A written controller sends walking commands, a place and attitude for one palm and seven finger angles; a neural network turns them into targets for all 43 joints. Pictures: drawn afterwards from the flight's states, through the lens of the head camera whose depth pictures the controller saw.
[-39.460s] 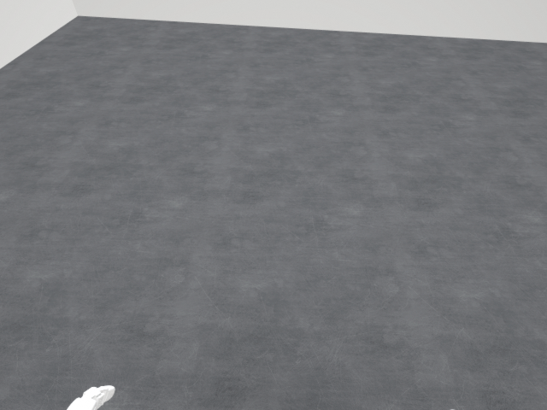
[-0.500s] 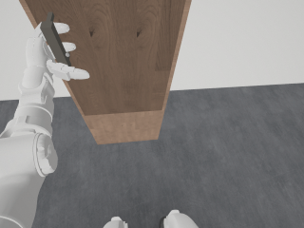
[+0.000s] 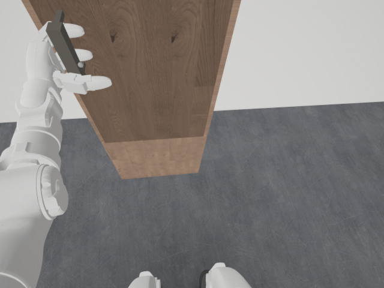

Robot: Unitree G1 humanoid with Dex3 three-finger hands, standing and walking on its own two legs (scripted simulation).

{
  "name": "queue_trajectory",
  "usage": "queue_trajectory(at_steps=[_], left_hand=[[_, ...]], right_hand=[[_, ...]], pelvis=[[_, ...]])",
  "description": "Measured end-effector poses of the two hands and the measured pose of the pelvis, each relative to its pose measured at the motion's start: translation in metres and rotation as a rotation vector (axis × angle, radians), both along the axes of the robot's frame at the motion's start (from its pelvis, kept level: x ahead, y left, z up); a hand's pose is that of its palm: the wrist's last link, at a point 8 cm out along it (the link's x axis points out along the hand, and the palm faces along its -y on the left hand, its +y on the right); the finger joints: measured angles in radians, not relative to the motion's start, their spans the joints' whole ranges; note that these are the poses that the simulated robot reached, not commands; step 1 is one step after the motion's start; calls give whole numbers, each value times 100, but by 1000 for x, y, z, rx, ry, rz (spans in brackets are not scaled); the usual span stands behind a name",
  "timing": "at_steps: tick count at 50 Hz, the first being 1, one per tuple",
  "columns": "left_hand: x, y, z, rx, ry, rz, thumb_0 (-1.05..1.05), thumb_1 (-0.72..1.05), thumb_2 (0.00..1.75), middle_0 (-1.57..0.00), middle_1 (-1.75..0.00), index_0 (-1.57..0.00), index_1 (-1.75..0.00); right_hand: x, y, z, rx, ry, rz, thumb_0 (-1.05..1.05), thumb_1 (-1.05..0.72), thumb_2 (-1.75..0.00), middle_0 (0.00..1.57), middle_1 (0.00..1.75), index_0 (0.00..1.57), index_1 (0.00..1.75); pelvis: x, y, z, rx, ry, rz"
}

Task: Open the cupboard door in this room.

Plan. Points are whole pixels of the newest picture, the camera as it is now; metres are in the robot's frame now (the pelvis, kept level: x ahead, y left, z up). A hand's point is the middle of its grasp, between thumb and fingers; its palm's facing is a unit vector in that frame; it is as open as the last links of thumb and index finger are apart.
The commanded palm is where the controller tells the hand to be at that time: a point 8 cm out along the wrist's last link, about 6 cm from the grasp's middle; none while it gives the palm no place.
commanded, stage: close the thumb around the handle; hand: left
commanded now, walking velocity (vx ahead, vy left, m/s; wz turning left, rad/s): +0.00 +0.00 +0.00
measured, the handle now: (70, 50) +0.57 +0.20 +0.12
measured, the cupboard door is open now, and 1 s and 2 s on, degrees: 0 8 28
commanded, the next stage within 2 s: pull the door open along its arc in 0.48 s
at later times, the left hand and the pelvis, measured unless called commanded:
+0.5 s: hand (82, 64) +0.53 +0.18 +0.12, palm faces +0.05 -1.00 +0.00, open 5.6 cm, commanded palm +0.51 +0.20 +0.12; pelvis +0.00 +0.01 +0.00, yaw +0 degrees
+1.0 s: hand (84, 84) +0.48 +0.16 +0.12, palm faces +0.01 -1.00 +0.00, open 5.8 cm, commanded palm +0.46 +0.22 +0.12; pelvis +0.02 +0.00 +0.01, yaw -2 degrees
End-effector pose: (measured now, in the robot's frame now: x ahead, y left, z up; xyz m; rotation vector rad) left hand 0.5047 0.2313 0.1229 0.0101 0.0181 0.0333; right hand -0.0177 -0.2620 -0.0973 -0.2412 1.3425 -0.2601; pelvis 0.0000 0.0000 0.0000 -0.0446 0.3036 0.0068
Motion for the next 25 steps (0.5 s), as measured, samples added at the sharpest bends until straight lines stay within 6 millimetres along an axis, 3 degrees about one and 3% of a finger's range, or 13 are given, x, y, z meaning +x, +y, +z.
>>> queue_trajectory(at_steps=[18,21,25], left_hand=[[0,-2,-1,2,-7,2,0,63,78,-38,-132,-35,-132],[0,-2,-1,-2,-8,9,1,74,83,-38,-133,-36,-133],[0,-3,-1,-7,-9,14,1,75,83,-39,-134,-38,-134]], right_hand=[[-6,10,-2,17,15,-7,0,-91,-90,20,30,21,30],[-6,11,-3,22,18,-8,0,-91,-90,20,30,21,30],[-5,12,-4,27,19,-7,0,-91,-90,20,30,21,30]], pelvis=[[1,5,-1,-4,3,0],[2,6,-1,-3,2,-1],[3,6,-1,-2,1,-1]])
